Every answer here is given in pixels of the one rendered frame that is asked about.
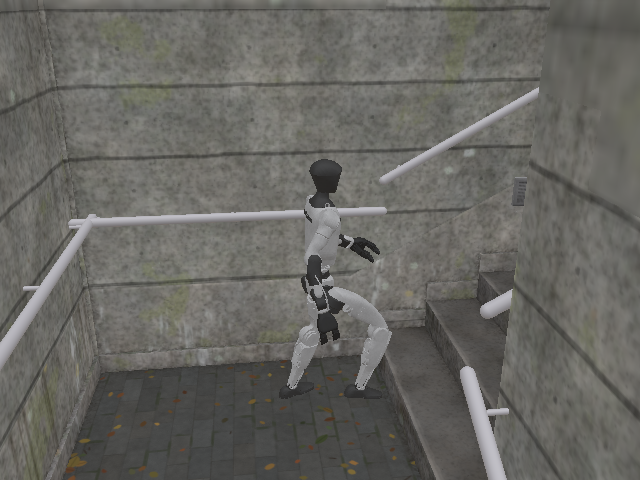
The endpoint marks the stairs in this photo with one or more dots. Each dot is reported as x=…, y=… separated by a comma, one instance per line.
x=421, y=370

